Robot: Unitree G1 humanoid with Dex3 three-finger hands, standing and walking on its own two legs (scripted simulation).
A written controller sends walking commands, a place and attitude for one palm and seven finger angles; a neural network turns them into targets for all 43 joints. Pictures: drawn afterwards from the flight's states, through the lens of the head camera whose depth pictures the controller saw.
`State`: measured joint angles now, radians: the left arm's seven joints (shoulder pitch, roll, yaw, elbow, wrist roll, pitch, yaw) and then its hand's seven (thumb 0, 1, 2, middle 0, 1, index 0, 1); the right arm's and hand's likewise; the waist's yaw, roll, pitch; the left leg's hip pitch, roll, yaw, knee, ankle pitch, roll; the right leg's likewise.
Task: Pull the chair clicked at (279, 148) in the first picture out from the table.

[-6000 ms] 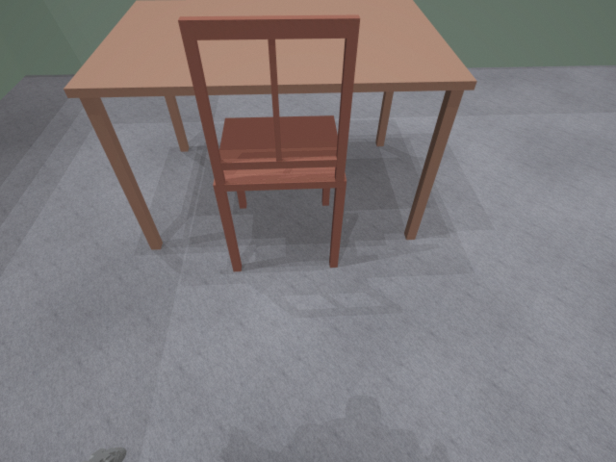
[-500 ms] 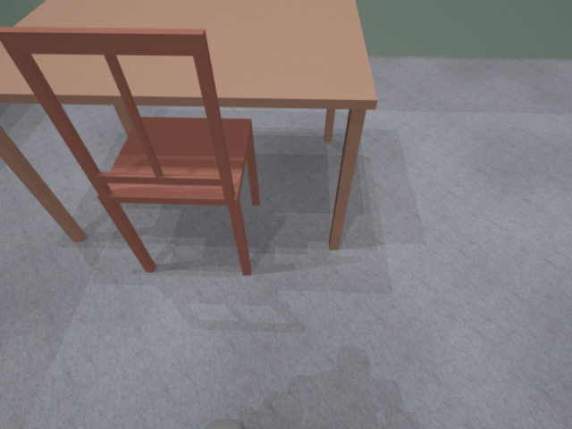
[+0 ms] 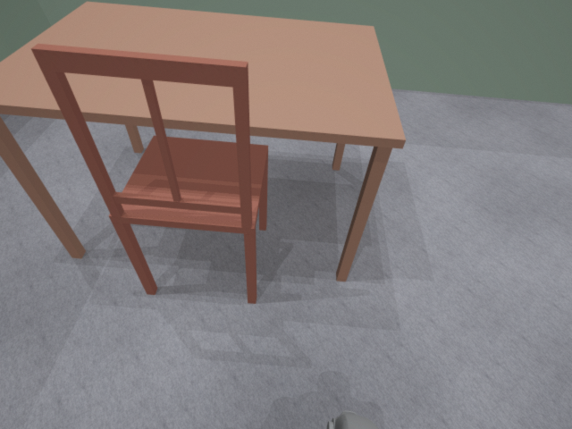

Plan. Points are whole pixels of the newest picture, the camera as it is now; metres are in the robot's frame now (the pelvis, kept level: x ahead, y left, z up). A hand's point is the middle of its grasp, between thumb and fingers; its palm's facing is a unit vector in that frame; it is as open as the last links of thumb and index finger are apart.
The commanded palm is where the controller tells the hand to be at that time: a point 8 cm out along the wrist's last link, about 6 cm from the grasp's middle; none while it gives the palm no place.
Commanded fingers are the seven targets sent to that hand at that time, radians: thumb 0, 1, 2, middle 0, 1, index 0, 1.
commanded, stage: take the last steps up to it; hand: left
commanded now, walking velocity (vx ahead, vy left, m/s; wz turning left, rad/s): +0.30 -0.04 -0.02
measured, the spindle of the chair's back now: (164, 147) +0.72 +0.32 -0.05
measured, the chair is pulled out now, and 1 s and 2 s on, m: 0.00 0.00 0.00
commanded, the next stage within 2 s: come to a stop and stand still in 0.58 s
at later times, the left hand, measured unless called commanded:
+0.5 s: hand (212, 417) +0.18 +0.12 -0.17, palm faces +0.07 -0.97 -0.22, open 7.2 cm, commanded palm none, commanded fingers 0.00 0.90 0.90 -0.20 -0.30 -0.20 -0.30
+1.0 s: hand (204, 385) +0.23 +0.15 -0.19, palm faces +0.07 -0.98 -0.19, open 7.4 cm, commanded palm none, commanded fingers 0.00 0.90 0.90 -0.20 -0.30 -0.20 -0.30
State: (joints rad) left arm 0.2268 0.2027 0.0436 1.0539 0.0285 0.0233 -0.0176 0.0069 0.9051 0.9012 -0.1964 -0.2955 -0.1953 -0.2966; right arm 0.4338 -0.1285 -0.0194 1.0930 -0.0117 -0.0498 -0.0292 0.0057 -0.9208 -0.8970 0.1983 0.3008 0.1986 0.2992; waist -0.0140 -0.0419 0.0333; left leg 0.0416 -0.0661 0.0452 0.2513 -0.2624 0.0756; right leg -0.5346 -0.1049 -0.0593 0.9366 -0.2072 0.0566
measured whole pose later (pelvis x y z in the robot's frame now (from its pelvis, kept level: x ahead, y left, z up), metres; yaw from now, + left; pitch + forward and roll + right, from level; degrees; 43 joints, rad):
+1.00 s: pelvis +0.23 -0.03 +0.00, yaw +0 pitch -2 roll +0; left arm 0.25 0.17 0.05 1.07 0.02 0.05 0.03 0.00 0.90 0.90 -0.20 -0.30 -0.20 -0.30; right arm 0.11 -0.14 -0.03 1.03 -0.01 0.00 -0.05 -0.02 -0.95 -0.90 0.20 0.30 0.20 0.30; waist 0.03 -0.04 0.10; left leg -0.22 0.04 0.12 0.44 -0.18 0.03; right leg -0.39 -0.05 -0.01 0.94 -0.43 0.04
